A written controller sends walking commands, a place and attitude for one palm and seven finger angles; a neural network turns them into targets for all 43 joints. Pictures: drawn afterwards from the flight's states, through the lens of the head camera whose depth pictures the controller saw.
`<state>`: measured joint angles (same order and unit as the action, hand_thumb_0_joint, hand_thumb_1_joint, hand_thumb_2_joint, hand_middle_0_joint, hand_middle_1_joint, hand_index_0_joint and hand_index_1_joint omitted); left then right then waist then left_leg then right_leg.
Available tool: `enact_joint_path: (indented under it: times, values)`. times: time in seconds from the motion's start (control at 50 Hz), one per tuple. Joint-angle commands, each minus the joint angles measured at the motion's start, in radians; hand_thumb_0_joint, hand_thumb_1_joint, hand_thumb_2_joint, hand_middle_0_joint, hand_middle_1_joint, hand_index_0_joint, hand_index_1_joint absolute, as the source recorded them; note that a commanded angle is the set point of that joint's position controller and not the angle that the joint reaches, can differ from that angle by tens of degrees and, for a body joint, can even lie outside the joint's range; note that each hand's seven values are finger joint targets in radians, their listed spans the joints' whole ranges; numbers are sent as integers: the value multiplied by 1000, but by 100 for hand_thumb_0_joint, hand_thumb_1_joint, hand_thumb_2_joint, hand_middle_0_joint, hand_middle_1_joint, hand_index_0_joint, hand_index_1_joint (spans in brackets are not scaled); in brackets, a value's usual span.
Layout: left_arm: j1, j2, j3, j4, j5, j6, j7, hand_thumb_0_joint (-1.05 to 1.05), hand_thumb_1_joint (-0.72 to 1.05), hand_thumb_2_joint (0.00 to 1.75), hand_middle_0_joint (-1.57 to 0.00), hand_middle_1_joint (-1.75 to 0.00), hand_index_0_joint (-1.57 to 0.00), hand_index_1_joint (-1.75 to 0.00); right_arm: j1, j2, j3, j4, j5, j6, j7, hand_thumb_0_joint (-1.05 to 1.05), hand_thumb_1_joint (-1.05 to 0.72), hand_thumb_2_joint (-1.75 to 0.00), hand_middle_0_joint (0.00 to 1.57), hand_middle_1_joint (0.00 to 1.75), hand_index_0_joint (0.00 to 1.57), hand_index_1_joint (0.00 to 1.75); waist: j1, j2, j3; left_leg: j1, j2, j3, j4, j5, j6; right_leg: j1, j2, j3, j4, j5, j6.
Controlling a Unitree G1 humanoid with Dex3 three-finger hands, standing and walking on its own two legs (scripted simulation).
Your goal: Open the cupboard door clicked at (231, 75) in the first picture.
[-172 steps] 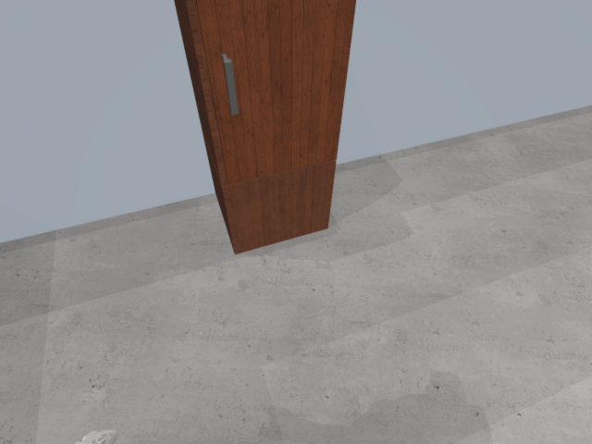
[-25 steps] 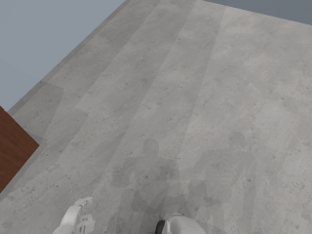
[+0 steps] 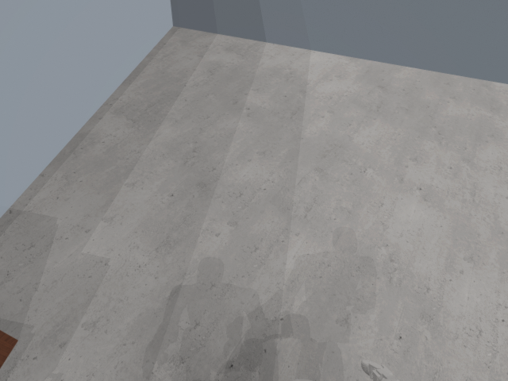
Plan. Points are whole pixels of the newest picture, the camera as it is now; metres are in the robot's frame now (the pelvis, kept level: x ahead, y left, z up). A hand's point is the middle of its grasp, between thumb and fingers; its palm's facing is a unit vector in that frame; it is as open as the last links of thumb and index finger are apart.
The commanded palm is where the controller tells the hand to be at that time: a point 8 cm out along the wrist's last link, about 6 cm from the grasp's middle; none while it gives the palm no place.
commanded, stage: walk to a spot facing it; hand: left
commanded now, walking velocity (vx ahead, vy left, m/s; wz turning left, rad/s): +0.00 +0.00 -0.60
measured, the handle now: out of the picture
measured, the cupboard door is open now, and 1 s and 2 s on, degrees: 0 0 0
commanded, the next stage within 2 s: turn to face it in 0.04 s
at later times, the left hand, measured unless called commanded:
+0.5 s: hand (195, 336) +0.22 +0.12 -0.16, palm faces -0.07 -0.98 -0.17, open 7.3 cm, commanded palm none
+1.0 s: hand out of the picture +0.08 +0.23 -0.17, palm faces +0.29 -0.92 -0.26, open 7.3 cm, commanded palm none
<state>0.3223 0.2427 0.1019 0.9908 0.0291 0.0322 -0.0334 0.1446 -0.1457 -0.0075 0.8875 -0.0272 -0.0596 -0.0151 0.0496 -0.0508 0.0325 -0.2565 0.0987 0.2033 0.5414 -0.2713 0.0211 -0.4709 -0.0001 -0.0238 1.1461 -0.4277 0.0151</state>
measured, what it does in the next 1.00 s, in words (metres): steps on the spot: right foot, then left foot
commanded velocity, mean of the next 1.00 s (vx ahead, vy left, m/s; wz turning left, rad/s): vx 0.00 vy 0.00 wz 0.47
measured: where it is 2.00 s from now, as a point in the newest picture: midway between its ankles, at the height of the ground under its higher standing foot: outside the picture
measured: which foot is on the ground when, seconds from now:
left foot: down 0.00-0.32, up 0.34-0.62, down 0.64-1.00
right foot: up 0.00-0.28, down 0.30-0.64, up 0.66-1.00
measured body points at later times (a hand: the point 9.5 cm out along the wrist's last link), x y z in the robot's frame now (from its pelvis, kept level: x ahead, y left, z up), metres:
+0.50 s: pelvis +0.08 -0.03 -0.01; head +0.10 -0.03 +0.44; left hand +0.22 +0.18 -0.14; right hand +0.02 -0.25 -0.16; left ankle +0.05 +0.10 -0.68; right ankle +0.10 -0.14 -0.74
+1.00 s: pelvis +0.06 +0.00 +0.00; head +0.10 +0.02 +0.45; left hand +0.07 +0.28 -0.15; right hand +0.19 -0.24 -0.13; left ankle +0.10 +0.09 -0.74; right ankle +0.08 -0.16 -0.68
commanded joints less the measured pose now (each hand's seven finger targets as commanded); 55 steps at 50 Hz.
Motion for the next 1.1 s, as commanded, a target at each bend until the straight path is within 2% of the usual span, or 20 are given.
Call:
enact_joint_path:
  times: [0.0,0.18,0.24,0.26,0.28,0.3,0.34,0.38,0.42,0.52,0.58,0.6,0.62,0.64,0.68,0.72,0.76,0.84,0.98,1.08]
  values:
    - [-40,15,2,-98,-2,-11,-4,0,90,90,-20,-30,-20,-30,130,-171,-52,6,6,-4,-20,0,-90,-90,20,30,20,30,-49,203,-39,169,263,-74,-213,581,54,-148,-75,-14,68,89,35]
    - [-164,-43,-21,-115,3,-9,13,0,90,90,-20,-30,-20,-30,191,-179,-73,73,-6,23,-12,0,-90,-90,20,30,20,30,-93,267,-1,160,247,16,-147,614,85,3,-50,-98,-372,146,18]
    - [-67,-22,-34,-60,6,-39,31,0,90,90,-20,-30,-20,-30,191,-171,-66,104,0,29,-10,0,-90,-90,20,30,20,30,-39,200,-65,142,197,-10,-11,602,40,229,-21,-125,-651,307,0]
    - [-4,37,-29,-26,7,-59,40,0,90,90,-20,-30,-20,-30,208,-154,-60,115,8,21,-5,0,-90,-90,20,30,20,30,-6,133,-127,79,161,-8,73,505,-1,397,-86,-66,-715,491,-13]
    - [42,116,-21,4,8,-76,55,0,90,90,-20,-30,-20,-30,234,-92,-44,115,19,19,-1,0,-90,-90,20,30,20,30,2,-44,-220,-98,88,15,198,171,-48,608,-294,114,-681,852,-73]
    - [74,155,-22,23,-7,-78,55,0,90,90,-20,-30,-20,-30,225,-59,-34,101,26,33,-6,0,-90,-90,20,30,20,30,10,-108,-237,-157,17,-60,325,-334,-68,628,-433,159,-668,1156,-174]
    - [-11,150,-15,4,-11,-62,64,0,90,90,-20,-30,-20,-30,182,-90,-47,92,26,72,-15,0,-90,-90,20,30,20,30,8,-212,-191,-196,8,-166,493,-394,-66,495,-447,161,-728,1007,-224]
    - [-123,109,-26,-30,-6,-49,74,0,90,90,-20,-30,-20,-30,187,-83,-52,121,21,83,-7,0,-90,-90,20,30,20,30,-32,-83,-88,-208,8,-168,557,-295,-70,375,-398,48,-746,809,-191]
    - [-172,101,-27,-53,-4,-42,76,0,90,90,-20,-30,-20,-30,209,-72,-58,125,16,98,3,0,-90,-90,20,30,20,30,-58,-72,-44,-179,3,-145,549,-239,-75,255,-379,-19,-791,601,-157]
    - [-200,107,-6,-84,2,-27,78,0,90,90,-20,-30,-20,-30,200,-61,-65,81,10,99,22,0,-90,-90,20,30,20,30,-62,-139,-7,-143,7,-85,347,-190,-74,184,-384,-91,-788,318,-122]
    - [-202,102,1,-100,-8,-15,73,0,90,90,-20,-30,-20,-30,251,-79,-73,71,5,90,25,0,-90,-90,20,30,20,30,-94,-74,-40,-29,-21,-45,103,-14,-68,156,-346,-150,-645,222,-67]
    - [-195,78,-2,-115,-16,-5,68,0,90,90,-20,-30,-20,-30,273,-119,-84,72,2,85,27,0,-90,-90,20,30,20,30,-107,66,-26,23,12,-117,-22,30,-50,72,-297,-173,-524,102,-28]
    - [-187,19,-6,-149,-22,5,60,0,90,90,-20,-30,-20,-30,297,-216,-106,53,-5,78,24,0,-90,-90,20,30,20,30,-123,362,5,21,209,-463,-193,85,44,-97,-161,-208,-305,-128,46]
    - [-268,3,-15,-201,-14,4,56,0,90,90,-20,-30,-20,-30,322,-272,-119,38,-12,74,19,0,-90,-90,20,30,20,30,-158,369,22,-27,341,-651,-311,87,141,-142,-104,-123,-81,-195,54]
    - [-254,6,-1,-178,-5,6,53,0,90,90,-20,-30,-20,-30,219,-253,-114,29,-4,66,-1,0,-90,-90,20,30,20,30,-111,301,-20,-25,271,-614,-314,-53,115,-203,-116,12,91,-49,46]
    - [-182,31,8,-137,-4,0,43,0,90,90,-20,-30,-20,-30,116,-206,-94,-6,-1,54,-5,0,-90,-90,20,30,20,30,-70,209,-39,0,180,-467,-278,32,88,-168,-125,18,74,78,58]
    - [-152,39,9,-119,-7,1,42,0,90,90,-20,-30,-20,-30,107,-203,-93,-14,4,48,-7,0,-90,-90,20,30,20,30,-67,170,-72,31,153,-426,-270,115,98,-123,-117,21,28,100,67]
    - [-165,43,3,-127,-12,1,47,0,90,90,-20,-30,-20,-30,132,-230,-105,-7,5,55,-3,0,-90,-90,20,30,20,30,-90,123,-98,135,159,-467,-248,211,144,-110,-95,18,-105,50,73]
    - [-165,56,-6,-151,-18,0,52,0,90,90,-20,-30,-20,-30,104,-272,-118,-16,3,76,6,0,-90,-90,20,30,20,30,-100,198,-104,109,133,-556,-225,194,156,-9,-52,23,-283,-13,64]
    - [-28,71,-5,-136,-23,-7,58,0,90,90,-20,-30,-20,-30,13,-280,-128,-57,3,94,18,0,-90,-90,20,30,20,30,-38,198,-102,-92,56,-568,-195,73,97,280,-14,-12,-607,86,35]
